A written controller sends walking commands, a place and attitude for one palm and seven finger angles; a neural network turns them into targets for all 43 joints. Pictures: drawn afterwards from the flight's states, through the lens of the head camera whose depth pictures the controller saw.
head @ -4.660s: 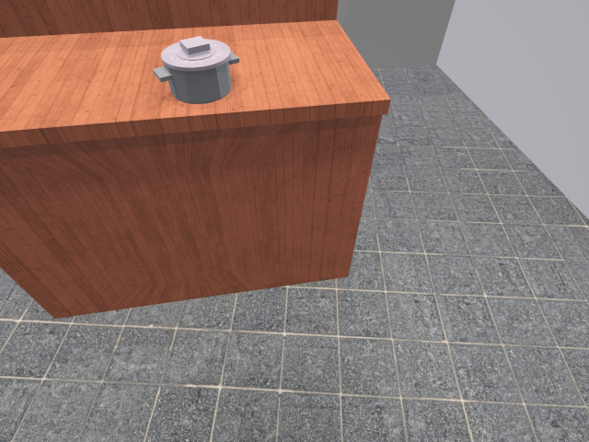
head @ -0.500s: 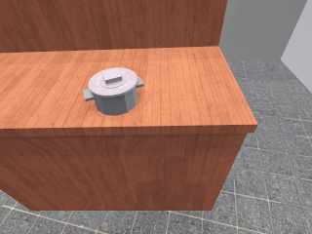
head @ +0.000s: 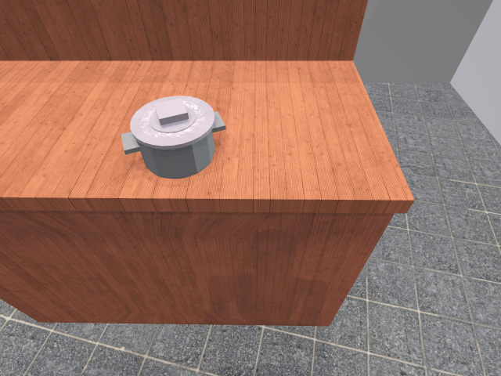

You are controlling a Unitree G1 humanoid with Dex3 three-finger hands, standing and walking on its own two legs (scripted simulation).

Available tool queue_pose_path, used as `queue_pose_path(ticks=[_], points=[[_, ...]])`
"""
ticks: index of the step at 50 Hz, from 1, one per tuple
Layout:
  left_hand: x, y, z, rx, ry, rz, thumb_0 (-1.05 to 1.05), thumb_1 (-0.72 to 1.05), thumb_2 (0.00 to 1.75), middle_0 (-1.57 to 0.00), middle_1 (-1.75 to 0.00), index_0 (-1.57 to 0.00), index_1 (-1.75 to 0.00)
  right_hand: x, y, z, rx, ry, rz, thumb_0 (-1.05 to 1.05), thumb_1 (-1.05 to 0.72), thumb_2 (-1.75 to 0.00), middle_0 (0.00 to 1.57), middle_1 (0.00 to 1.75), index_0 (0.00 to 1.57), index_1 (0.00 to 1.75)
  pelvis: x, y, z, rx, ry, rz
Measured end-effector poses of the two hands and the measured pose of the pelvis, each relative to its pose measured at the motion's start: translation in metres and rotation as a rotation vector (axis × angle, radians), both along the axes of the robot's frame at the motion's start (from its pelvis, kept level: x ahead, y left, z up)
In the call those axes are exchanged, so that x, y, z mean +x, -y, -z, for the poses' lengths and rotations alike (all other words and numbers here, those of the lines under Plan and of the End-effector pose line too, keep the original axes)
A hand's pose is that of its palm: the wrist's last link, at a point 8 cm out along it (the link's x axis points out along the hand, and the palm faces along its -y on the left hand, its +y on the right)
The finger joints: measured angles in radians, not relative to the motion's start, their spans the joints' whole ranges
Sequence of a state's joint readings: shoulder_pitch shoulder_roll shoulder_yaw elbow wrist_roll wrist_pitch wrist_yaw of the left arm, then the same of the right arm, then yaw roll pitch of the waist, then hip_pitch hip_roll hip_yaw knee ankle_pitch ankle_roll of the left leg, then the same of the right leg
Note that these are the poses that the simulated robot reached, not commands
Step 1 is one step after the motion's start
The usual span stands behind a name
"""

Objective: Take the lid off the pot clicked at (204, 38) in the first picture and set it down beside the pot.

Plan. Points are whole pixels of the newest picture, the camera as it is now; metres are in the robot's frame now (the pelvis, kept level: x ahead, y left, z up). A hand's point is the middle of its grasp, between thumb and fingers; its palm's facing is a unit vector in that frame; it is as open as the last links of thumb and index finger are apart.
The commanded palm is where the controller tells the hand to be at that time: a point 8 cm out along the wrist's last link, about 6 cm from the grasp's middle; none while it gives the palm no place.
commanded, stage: look again from close up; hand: left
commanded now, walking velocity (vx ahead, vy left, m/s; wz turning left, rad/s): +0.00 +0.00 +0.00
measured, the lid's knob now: (171, 111) +0.52 +0.18 +0.15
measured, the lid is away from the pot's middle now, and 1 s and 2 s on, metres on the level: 0.00 0.00 0.00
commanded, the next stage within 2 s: lift the closed hand beside the body in 0.12 s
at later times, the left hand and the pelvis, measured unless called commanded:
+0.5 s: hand (131, 369) +0.14 +0.19 -0.03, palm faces +0.18 -0.95 -0.27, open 5.8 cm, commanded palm +0.08 +0.24 +0.01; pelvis -0.01 +0.00 +0.00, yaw +1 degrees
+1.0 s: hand (30, 364) +0.12 +0.25 +0.10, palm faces +0.35 -0.84 -0.41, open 3.1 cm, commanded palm +0.06 +0.28 +0.13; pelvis -0.02 +0.01 +0.01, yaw +1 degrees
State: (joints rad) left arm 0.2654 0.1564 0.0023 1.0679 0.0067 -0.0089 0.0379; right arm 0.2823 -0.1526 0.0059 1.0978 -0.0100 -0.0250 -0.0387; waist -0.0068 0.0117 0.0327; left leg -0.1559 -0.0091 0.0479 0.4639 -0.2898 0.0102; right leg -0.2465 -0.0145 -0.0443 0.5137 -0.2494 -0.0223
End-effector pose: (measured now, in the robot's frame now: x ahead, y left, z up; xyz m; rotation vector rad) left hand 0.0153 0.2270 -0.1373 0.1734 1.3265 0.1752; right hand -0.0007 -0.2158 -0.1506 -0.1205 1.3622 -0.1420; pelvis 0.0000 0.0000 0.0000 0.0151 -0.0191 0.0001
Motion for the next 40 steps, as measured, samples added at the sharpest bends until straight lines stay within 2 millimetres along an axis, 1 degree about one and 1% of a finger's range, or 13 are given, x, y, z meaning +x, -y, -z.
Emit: queue_pose_path(ticks=[12, 13, 14, 16, 18, 19, 22, 24, 28, 31, 33, 35, 40], points=[[-0.014, 0.008, 0.002, -0.011, -0.031, -0.012, 0.00, 0.92, 0.90, -0.20, -0.30, -0.20, -0.30, 0.010, 0.007, -0.001, -0.011, 0.005, -0.013, 0.01, -0.91, -0.90, 0.20, 0.30, 0.20, 0.30, 0.000, 0.003, 0.000, -0.008, 0.000, -0.001], [-0.007, 0.005, -0.002, -0.002, 0.017, -0.055, 0.01, 0.92, 0.90, -0.20, -0.30, -0.20, -0.30, 0.013, 0.009, -0.003, -0.014, 0.030, -0.017, 0.01, -0.92, -0.90, 0.20, 0.30, 0.20, 0.30, -0.002, 0.003, 0.000, -0.012, 0.005, -0.003], [0.007, 0.001, -0.013, 0.029, 0.113, -0.067, 0.01, 0.92, 0.90, -0.21, -0.31, -0.20, -0.31, 0.019, 0.011, -0.006, -0.025, 0.086, -0.025, 0.02, -0.92, -0.90, 0.20, 0.30, 0.20, 0.30, -0.003, 0.002, 0.000, -0.012, 0.011, -0.003], [0.041, -0.006, -0.046, 0.091, 0.326, -0.062, 0.02, 0.93, 0.90, -0.23, -0.33, -0.22, -0.33, 0.037, 0.015, -0.013, -0.044, 0.217, -0.038, 0.02, -0.92, -0.90, 0.20, 0.30, 0.20, 0.30, -0.003, 0.000, -0.001, -0.010, 0.024, -0.011], [0.073, -0.009, -0.081, 0.141, 0.516, -0.036, 0.02, 0.93, 0.90, -0.26, -0.37, -0.26, -0.36, 0.063, 0.018, -0.021, -0.052, 0.349, -0.058, 0.02, -0.92, -0.90, 0.20, 0.30, 0.20, 0.30, -0.003, -0.002, -0.002, -0.009, 0.034, -0.027], [0.086, -0.010, -0.093, 0.161, 0.586, -0.020, 0.02, 0.93, 0.90, -0.28, -0.39, -0.28, -0.39, 0.078, 0.019, -0.025, -0.051, 0.410, -0.066, 0.02, -0.92, -0.90, 0.20, 0.30, 0.20, 0.30, -0.004, -0.003, -0.002, -0.008, 0.035, -0.033], [0.107, -0.010, -0.114, 0.165, 0.706, 0.025, 0.01, 0.92, 0.90, -0.37, -0.48, -0.36, -0.48, 0.123, 0.022, -0.047, -0.043, 0.588, -0.073, 0.02, -0.91, -0.90, 0.20, 0.30, 0.20, 0.30, -0.010, -0.001, -0.002, -0.006, 0.032, -0.030], [0.105, -0.007, -0.125, 0.140, 0.761, 0.046, 0.01, 0.92, 0.90, -0.43, -0.56, -0.43, -0.55, 0.151, 0.023, -0.071, -0.045, 0.709, -0.076, 0.02, -0.91, -0.90, 0.20, 0.30, 0.20, 0.30, -0.012, 0.001, -0.001, -0.006, 0.034, -0.016], [0.082, -0.005, -0.156, 0.130, 0.882, 0.073, 0.01, 0.91, 0.90, -0.59, -0.72, -0.58, -0.72, 0.196, 0.019, -0.120, -0.077, 0.918, -0.152, 0.02, -0.91, -0.90, 0.20, 0.30, 0.20, 0.30, -0.014, 0.004, -0.002, -0.013, 0.049, -0.015], [0.068, -0.014, -0.164, 0.158, 0.915, 0.043, 0.01, 0.91, 0.90, -0.71, -0.86, -0.71, -0.86, 0.217, 0.012, -0.141, -0.098, 0.986, -0.222, 0.02, -0.91, -0.90, 0.20, 0.30, 0.20, 0.30, -0.018, 0.004, -0.002, -0.021, 0.060, -0.032], [0.062, -0.021, -0.166, 0.175, 0.913, 0.014, 0.01, 0.91, 0.90, -0.80, -0.95, -0.79, -0.95, 0.225, 0.006, -0.146, -0.105, 0.996, -0.258, 0.01, -0.90, -0.90, 0.20, 0.30, 0.20, 0.30, -0.021, 0.004, -0.003, -0.024, 0.066, -0.036], [0.058, -0.027, -0.176, 0.199, 0.934, 0.000, 0.01, 0.90, 0.90, -0.88, -1.05, -0.88, -1.04, 0.227, -0.001, -0.147, -0.102, 0.994, -0.285, 0.01, -0.90, -0.90, 0.20, 0.30, 0.20, 0.30, -0.022, 0.003, -0.004, -0.024, 0.073, -0.036], [0.056, -0.039, -0.210, 0.279, 1.046, 0.002, 0.01, 0.90, 0.90, -1.09, -1.27, -1.08, -1.27, 0.215, -0.023, -0.131, -0.053, 0.937, -0.307, 0.01, -0.90, -0.90, 0.20, 0.30, 0.20, 0.30, -0.018, -0.002, -0.005, -0.025, 0.095, -0.044]])
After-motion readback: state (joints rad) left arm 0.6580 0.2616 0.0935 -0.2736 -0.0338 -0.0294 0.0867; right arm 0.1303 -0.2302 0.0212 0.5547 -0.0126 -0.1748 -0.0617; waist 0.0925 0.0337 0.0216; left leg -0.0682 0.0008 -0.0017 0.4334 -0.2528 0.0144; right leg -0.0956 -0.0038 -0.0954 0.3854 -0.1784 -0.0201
